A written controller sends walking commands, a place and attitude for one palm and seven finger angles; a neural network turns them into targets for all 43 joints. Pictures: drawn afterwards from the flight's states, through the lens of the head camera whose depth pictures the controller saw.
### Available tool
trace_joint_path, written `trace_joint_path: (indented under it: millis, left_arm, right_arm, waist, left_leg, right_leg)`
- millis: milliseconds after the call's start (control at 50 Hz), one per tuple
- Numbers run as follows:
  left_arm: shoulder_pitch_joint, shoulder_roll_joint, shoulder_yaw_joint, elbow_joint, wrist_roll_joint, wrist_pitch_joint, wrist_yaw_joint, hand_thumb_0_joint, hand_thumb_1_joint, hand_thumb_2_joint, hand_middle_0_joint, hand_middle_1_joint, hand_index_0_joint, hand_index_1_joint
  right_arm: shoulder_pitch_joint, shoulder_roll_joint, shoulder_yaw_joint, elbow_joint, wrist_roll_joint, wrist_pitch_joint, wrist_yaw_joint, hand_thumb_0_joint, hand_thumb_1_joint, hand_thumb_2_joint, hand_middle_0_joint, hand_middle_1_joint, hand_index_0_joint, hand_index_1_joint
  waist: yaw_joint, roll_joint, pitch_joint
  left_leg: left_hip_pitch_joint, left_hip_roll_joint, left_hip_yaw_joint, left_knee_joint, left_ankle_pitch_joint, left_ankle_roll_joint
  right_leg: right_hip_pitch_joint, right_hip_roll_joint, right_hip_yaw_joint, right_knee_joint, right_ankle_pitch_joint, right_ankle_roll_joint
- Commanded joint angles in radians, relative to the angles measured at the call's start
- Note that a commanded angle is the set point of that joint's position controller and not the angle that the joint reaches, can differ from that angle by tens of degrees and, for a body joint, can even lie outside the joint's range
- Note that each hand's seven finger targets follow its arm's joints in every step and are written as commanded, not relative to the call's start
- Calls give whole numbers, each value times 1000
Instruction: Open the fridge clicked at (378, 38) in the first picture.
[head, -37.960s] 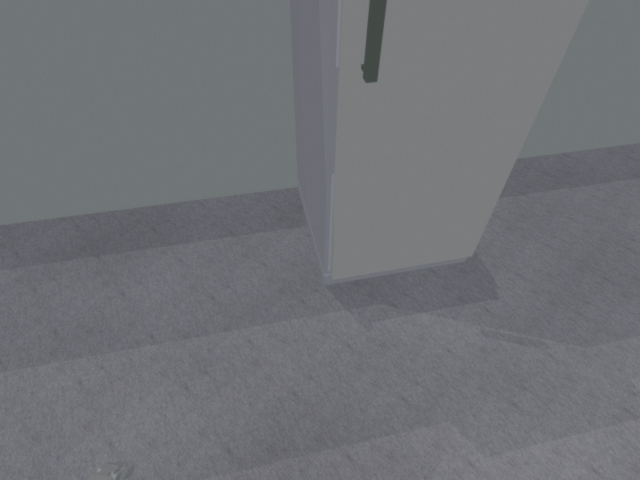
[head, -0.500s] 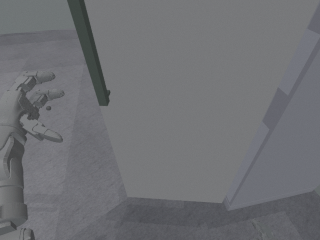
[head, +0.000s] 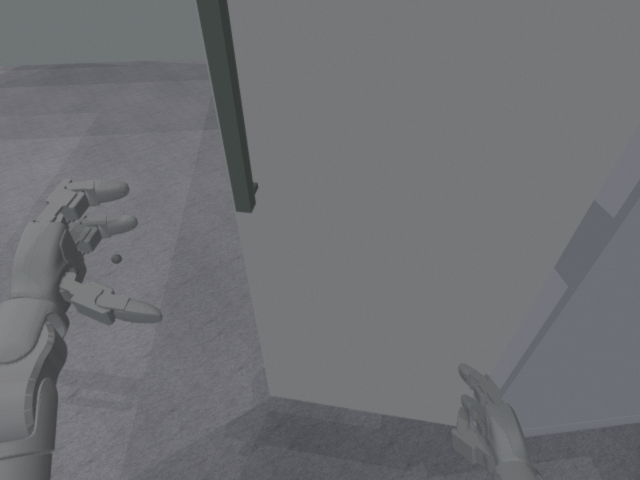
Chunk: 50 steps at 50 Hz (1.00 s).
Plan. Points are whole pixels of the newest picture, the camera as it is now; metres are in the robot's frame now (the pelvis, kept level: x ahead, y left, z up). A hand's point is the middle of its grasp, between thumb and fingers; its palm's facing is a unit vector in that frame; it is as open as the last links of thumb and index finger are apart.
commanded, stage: draw the hand back to the body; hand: left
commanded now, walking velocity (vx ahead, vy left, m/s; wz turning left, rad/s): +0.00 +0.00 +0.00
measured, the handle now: (233, 93) +0.50 +0.19 +0.27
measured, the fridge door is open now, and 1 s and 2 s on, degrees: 74 74 74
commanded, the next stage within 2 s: step back with the hand held close in 0.98 s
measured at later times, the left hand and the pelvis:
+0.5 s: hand (111, 298) +0.23 +0.26 +0.17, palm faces +0.43 -0.84 -0.34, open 9.7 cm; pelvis +0.01 +0.00 +0.01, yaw -2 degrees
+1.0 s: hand (100, 316) +0.21 +0.26 +0.16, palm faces +0.45 -0.82 -0.34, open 7.4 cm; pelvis +0.02 +0.00 +0.01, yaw -1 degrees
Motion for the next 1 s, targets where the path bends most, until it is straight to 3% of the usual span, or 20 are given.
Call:
trace_joint_path:
  millis: [0, 20, 40, 140, 180, 220, 240, 300, 320, 420, 540, 580, 620, 700, 780, 880, 980]
  left_arm:
    - [-145, 162, 68, -266, 66, -198, 172, 0, -151, 393, -236, -916, -236, -916]
    - [-90, 160, 68, -257, 75, -213, 186, 0, -115, 410, -235, -895, -235, -895]
    - [-76, 160, 69, -269, 81, -228, 198, 0, -79, 428, -234, -874, -234, -874]
    - [-32, 167, 70, -309, 108, -283, 243, 0, 102, 515, -228, -767, -228, -767]
    - [-8, 178, 83, -341, 118, -301, 255, 0, 175, 550, -225, -725, -225, -725]
    - [48, 192, 98, -368, 126, -315, 261, 0, 248, 585, -223, -683, -223, -683]
    - [76, 170, 85, -370, 126, -319, 262, 0, 284, 603, -221, -661, -221, -661]
    - [160, 166, 98, -354, 126, -324, 264, 0, 393, 655, -218, -598, -218, -598]
    - [198, 169, 106, -345, 125, -325, 260, 0, 429, 673, -216, -576, -216, -576]
    - [281, 150, 101, -353, 122, -330, 249, 0, 610, 760, -210, -470, -210, -470]
    - [361, 147, 100, -455, 127, -334, 255, 0, 827, 865, -202, -342, -202, -342]
    - [372, 141, 92, -470, 129, -330, 258, 0, 900, 900, -200, -300, -200, -300]
    - [329, 158, 98, -488, 134, -328, 263, 0, 900, 900, -200, -300, -200, -300]
    - [290, 136, 84, -437, 133, -318, 268, 0, 900, 900, -200, -300, -200, -300]
    - [287, 125, 77, -420, 134, -313, 267, 0, 900, 900, -200, -300, -200, -300]
    - [320, 124, 81, -410, 129, -308, 261, 0, 900, 900, -200, -300, -200, -300]
    - [317, 147, 102, -446, 132, -310, 263, 0, 900, 900, -200, -300, -200, -300]
  right_arm:
    - [-89, -110, -75, -104, -21, -34, 0, 0, -900, -900, 200, 300, 200, 300]
    - [-86, -114, -80, -99, -25, -32, 1, 0, -900, -900, 200, 300, 200, 300]
    - [-86, -114, -83, -101, -25, -26, 1, 0, -900, -900, 200, 300, 200, 300]
    - [-102, -115, -98, -88, -31, -18, -12, 0, -900, -900, 200, 300, 200, 300]
    - [-103, -112, -102, -84, -35, -18, -13, 0, -900, -900, 200, 300, 200, 300]
    - [-109, -116, -108, -78, -38, -22, -14, 0, -900, -900, 200, 300, 200, 300]
    - [-105, -109, -109, -79, -37, -21, -13, 0, -900, -900, 200, 300, 200, 300]
    - [-98, -107, -115, -77, -37, -13, -10, 0, -900, -900, 200, 300, 200, 300]
    - [-103, -111, -120, -76, -37, -13, -9, 0, -900, -900, 200, 300, 200, 300]
    - [-100, -108, -128, -86, -33, 1, -6, 0, -900, -900, 200, 300, 200, 300]
    - [-89, -97, -128, -101, -40, 1, -6, 0, -900, -900, 200, 300, 200, 300]
    - [-89, -93, -127, -102, -40, 3, -7, 0, -900, -900, 200, 300, 200, 300]
    - [-89, -98, -126, -97, -43, -2, -13, 0, -900, -900, 200, 300, 200, 300]
    - [-88, -90, -120, -91, -41, 5, -21, 0, -900, -900, 200, 300, 200, 300]
    - [-91, -92, -116, -90, -44, 8, -20, 0, -900, -900, 200, 300, 200, 300]
    - [-102, -89, -116, -96, -46, 16, -16, 0, -900, -900, 200, 300, 200, 300]
    - [-100, -87, -116, -96, -48, 18, -13, 0, -900, -900, 200, 300, 200, 300]
  waist:
    - [-23, 89, -95]
    - [-16, 47, -104]
    - [-16, 59, -118]
    - [-19, 4, -92]
    - [-13, 35, -104]
    - [-5, 24, -108]
    - [-8, 44, -104]
    - [-5, 23, -59]
    - [-1, -22, -41]
    - [-4, -11, 14]
    - [-4, 44, -49]
    - [-8, 13, -33]
    - [-14, 20, -15]
    - [-20, 11, 31]
    - [-12, 24, 8]
    - [-4, -28, -1]
    - [-1, 25, -27]
  left_leg:
    - [154, -31, -22, -116, 52, 23]
    - [152, -30, -14, -114, 71, 29]
    - [156, -27, -10, -122, 67, 27]
    - [167, -25, 1, -141, 63, 39]
    - [176, -29, 3, -139, 87, 39]
    - [185, -31, 7, -136, 125, 40]
    - [188, -30, 11, -134, 141, 40]
    - [170, -31, 18, -135, 148, 40]
    - [165, -27, 16, -139, 153, 40]
    - [160, -25, 29, -145, 132, 42]
    - [194, -30, 39, -128, 195, 44]
    - [191, -29, 36, -128, 185, 41]
    - [194, -30, 36, -127, 173, 43]
    - [188, -30, 34, -139, 126, 43]
    - [198, -31, 24, -148, 135, 41]
    - [190, -29, 22, -150, 144, 43]
    - [197, -31, 23, -144, 168, 39]
  right_leg:
    - [-82, 42, 24, -93, 128, -30]
    - [-61, 43, 26, -100, 148, -28]
    - [-48, 39, 29, -101, 140, -26]
    - [-36, 39, 32, -127, 126, -18]
    - [-20, 37, 32, -122, 151, -22]
    - [-7, 40, 30, -126, 186, -21]
    - [-1, 36, 29, -117, 204, -21]
    - [-7, 35, 28, -123, 217, -17]
    - [-10, 40, 25, -136, 217, -16]
    - [-31, 39, 30, -156, 194, -9]
    - [7, 31, 34, -136, 276, -8]
    - [-3, 36, 30, -142, 261, -7]
    - [-19, 38, 32, -157, 250, -7]
    - [-45, 37, 29, -166, 193, -6]
    - [-24, 36, 27, -156, 196, -9]
    - [-6, 36, 27, -156, 207, -7]
    - [13, 33, 29, -154, 233, -11]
